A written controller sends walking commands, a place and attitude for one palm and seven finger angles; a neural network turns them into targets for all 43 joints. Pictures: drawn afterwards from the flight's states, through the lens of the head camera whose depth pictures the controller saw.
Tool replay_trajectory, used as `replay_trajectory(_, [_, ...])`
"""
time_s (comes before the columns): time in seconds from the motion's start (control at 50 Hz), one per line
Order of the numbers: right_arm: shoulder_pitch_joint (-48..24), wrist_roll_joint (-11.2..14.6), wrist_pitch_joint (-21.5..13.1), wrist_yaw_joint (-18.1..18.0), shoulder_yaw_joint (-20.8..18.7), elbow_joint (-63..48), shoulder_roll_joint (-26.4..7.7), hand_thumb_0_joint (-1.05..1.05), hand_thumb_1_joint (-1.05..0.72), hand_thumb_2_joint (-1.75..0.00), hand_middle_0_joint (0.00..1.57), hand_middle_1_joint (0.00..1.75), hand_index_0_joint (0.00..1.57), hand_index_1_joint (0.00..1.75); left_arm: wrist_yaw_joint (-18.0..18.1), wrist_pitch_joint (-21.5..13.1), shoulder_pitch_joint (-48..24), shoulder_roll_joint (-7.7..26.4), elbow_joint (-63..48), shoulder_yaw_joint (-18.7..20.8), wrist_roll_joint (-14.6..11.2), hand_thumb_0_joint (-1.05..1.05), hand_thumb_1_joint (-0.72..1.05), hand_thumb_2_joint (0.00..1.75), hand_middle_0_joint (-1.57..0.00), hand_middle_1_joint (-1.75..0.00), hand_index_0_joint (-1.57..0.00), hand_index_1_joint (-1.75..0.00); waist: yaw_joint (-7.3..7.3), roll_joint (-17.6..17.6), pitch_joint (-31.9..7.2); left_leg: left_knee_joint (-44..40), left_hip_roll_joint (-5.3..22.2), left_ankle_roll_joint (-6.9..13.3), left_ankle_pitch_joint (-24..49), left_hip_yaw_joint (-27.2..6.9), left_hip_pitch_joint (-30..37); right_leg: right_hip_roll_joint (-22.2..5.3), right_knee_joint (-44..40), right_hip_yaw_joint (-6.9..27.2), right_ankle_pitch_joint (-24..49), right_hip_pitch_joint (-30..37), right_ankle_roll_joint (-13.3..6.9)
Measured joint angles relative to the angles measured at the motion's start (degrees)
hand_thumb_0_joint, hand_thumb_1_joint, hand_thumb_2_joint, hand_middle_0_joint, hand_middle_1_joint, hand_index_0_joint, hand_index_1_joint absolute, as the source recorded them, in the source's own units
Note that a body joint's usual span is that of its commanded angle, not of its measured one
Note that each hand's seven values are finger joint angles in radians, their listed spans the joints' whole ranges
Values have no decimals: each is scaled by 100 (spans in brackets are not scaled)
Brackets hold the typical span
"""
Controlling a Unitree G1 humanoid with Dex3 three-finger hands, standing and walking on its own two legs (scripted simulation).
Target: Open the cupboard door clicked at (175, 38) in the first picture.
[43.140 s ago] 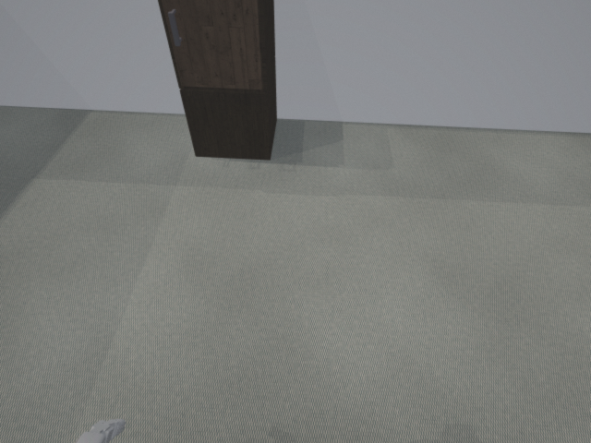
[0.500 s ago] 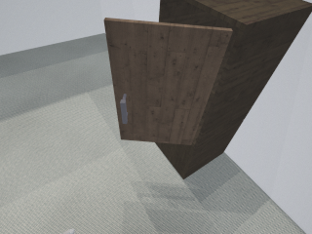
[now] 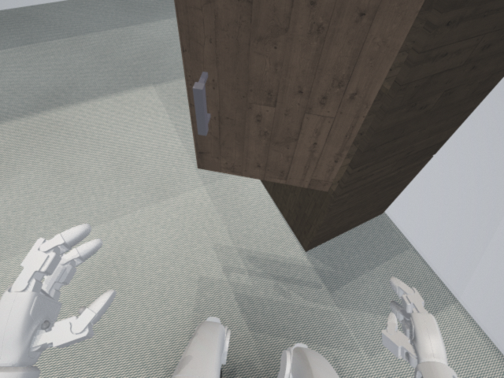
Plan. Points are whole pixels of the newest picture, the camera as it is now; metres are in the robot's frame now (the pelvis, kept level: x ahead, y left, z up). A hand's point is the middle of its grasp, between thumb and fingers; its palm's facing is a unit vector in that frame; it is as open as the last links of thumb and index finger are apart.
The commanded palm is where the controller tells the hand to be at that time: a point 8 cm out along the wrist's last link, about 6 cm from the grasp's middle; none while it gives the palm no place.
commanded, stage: raise the hand with hooked fingers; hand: left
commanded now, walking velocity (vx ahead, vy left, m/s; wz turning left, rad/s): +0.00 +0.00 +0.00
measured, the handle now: (203, 104) +0.60 +0.18 +0.03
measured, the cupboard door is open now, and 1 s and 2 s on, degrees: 53 53 53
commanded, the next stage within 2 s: move the hooked fingers beside the handle in 1.50 s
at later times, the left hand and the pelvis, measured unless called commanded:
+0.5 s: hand (97, 265) +0.25 +0.27 +0.02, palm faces -0.09 -1.00 -0.02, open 12.7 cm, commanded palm +0.23 +0.32 +0.05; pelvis +0.00 +0.03 +0.00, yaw -2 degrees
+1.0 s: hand (68, 230) +0.28 +0.31 +0.05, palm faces -0.04 -1.00 -0.07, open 14.0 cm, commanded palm +0.27 +0.36 +0.05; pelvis -0.01 +0.05 +0.00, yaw -2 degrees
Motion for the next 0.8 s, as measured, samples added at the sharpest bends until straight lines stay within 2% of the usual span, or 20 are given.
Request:
replay_trajectory(0.04, [-110, 37, 9, -13, 108, 123, 50, 1, -90, -90, 20, 30, 20, 30, -266, 21, -416, 109, 88, 18, -56, 2, 35, 67, -23, -65, -23, -65, 4, 122, -12, 134, -1, -6, -38, -34, -186, -1, 114, -36, -42, -166, -2])
replay_trajectory(0.06, [-151, 72, 31, -25, 161, 157, 93, 1, -90, -90, 20, 30, 20, 30, -436, 173, -645, 181, 221, 16, -77, 1, 32, 66, -24, -67, -23, -67, -7, 165, -12, 168, 3, -8, -45, -22, -257, -1, 156, -25, -50, -245, -1])
replay_trajectory(0.14, [-135, 186, 212, -44, 318, 92, 291, 1, -90, -90, 20, 30, 21, 30, -1007, 1361, -1267, 419, 852, 43, -175, 1, 23, 62, -24, -73, -24, -73, -164, 264, 51, 73, 26, 23, -17, 123, -293, -2, 134, 118, -2, -365, 51])
replay_trajectory(0.18, [-2, 186, 282, -28, 329, 13, 365, 1, -90, -90, 20, 30, 21, 30, -1011, 1777, -1261, 443, 895, 140, -217, 1, 19, 60, -25, -76, -25, -76, -253, 256, 55, -78, 40, 57, 16, 224, -204, 4, 22, 222, 52, -329, 98])
replay_trajectory(0.2, [88, 173, 295, -16, 309, -15, 390, 1, -90, -90, 20, 30, 21, 30, -935, 1853, -1195, 427, 832, 205, -237, 1, 16, 59, -25, -77, -25, -77, -278, 241, 40, -157, 49, 73, 31, 273, -149, 11, -45, 273, 81, -299, 116])
replay_trajectory(0.24, [266, 147, 284, 12, 229, -15, 411, 2, -90, -90, 20, 30, 21, 30, -682, 1760, -1007, 345, 620, 336, -277, 1, 12, 57, -25, -80, -25, -80, -300, 207, -2, -304, 56, 102, 54, 351, -33, 17, -178, 355, 128, -216, 143])
replay_trajectory(0.3, [468, 113, 272, 46, 100, 63, 335, 2, -90, -90, 20, 30, 21, 30, -332, 1323, -826, 197, 420, 452, -286, 1, 5, 54, -26, -85, -26, -85, -283, 181, -94, -420, 27, 151, 70, 410, 56, -10, -291, 415, 155, -135, 188])
replay_trajectory(0.34, [531, 111, 294, 62, 60, 115, 220, 1, -90, -90, 20, 30, 21, 30, -269, 1065, -846, 166, 537, 475, -243, 1, 0, 52, -26, -88, -26, -88, -275, 183, -175, -382, -7, 189, 57, 414, -3, -44, -259, 415, 134, -179, 217])
replay_trajectory(0.38, [536, 130, 318, 51, 51, 129, 91, 1, -90, -90, 20, 30, 21, 30, -350, 966, -956, 190, 807, 435, -212, 1, -4, 50, -26, -90, -26, -91, -277, 191, -212, -278, -34, 228, 28, 405, -114, -72, -171, 401, 98, -268, 245])
replay_trajectory(0.44, [480, 167, 320, 3, 65, 69, -59, 1, -90, -90, 20, 30, 21, 30, -600, 1066, -1163, 275, 1170, 308, -147, 0, -11, 47, -27, -95, -27, -95, -300, 174, -153, -111, -43, 278, -9, 394, -266, -86, -40, 383, 70, -391, 280])
replay_trajectory(0.5, [420, 163, 270, -29, 71, -36, -101, 2, -90, -90, 20, 30, 21, 30, -716, 1171, -1246, 357, 1084, 192, -62, 0, -19, 44, -27, -100, -27, -100, -337, 119, -53, -44, -32, 311, -8, 392, -316, -78, -15, 380, 99, -423, 306])
replay_trajectory(0.56, [369, 137, 226, -5, 82, -111, -49, 2, -90, -90, 20, 30, 21, 30, -597, 1076, -1237, 412, 709, 186, -70, 0, -26, 41, -28, -104, -28, -104, -372, 60, 4, -99, -29, 326, 36, 398, -262, -74, -102, 389, 169, -357, 336])
replay_trajectory(0.64, [363, 118, 295, 51, 162, -212, 31, 1, -90, -90, 20, 30, 21, 30, -394, 987, -1372, 520, 622, 366, -142, 0, -35, 37, -29, -110, -29, -110, -382, 56, -81, -214, -65, 359, 114, 395, -207, -104, -234, 385, 251, -283, 376])
replay_trajectory(0.72, [389, 163, 410, 64, 298, -332, 30, 1, -90, -90, 20, 30, 21, 30, -450, 1298, -1648, 658, 1146, 480, -160, 0, -42, 33, -29, -115, -29, -115, -350, 128, -160, -269, -114, 400, 169, 388, -208, -149, -294, 374, 293, -264, 415])
replay_trajectory(0.8, [427, 180, 413, 34, 389, -401, 0, 1, -90, -90, 20, 30, 21, 30, -607, 1571, -1848, 708, 1525, 396, -34, -1, -47, 32, -29, -117, -29, -118, -319, 162, -119, -289, -139, 422, 205, 394, -217, -173, -314, 376, 325, -266, 436])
